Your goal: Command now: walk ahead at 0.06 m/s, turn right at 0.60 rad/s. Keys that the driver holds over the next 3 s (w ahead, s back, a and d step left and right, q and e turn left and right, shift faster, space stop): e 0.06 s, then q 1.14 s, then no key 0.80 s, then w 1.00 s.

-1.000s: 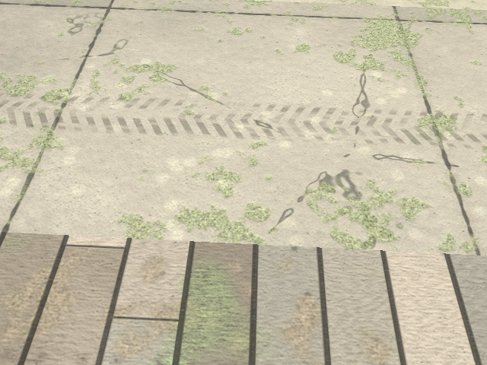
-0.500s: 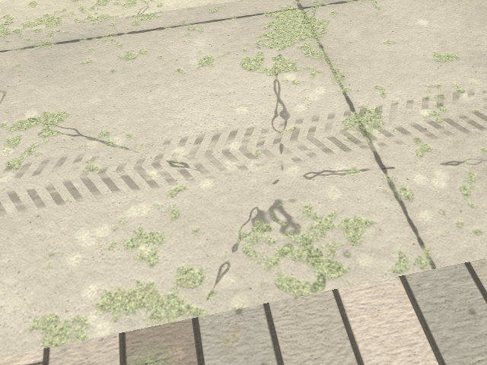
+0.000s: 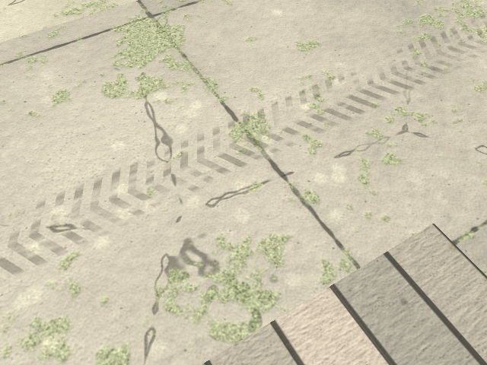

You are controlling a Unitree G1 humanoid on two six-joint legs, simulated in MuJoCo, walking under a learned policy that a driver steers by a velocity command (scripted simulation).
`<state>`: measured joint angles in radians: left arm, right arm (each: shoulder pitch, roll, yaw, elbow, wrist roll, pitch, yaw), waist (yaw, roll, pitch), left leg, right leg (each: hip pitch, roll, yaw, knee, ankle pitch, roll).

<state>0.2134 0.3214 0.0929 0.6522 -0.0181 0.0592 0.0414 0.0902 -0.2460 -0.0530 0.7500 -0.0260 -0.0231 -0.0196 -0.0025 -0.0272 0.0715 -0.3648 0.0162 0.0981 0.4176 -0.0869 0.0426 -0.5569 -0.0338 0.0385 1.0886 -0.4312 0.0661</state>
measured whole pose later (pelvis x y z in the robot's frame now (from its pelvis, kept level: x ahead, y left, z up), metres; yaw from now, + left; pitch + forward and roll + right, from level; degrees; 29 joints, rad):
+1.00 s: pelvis +0.02 +0.00 +0.01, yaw +21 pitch +3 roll -2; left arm 0.11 0.30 0.09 0.73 0.00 0.00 0.04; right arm 0.17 -0.32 -0.07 0.66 0.01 0.04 -0.02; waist -0.02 -0.01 0.03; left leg -0.29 -0.09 -0.15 0.48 -0.22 0.06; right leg -0.45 0.02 0.11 0.77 -0.34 0.09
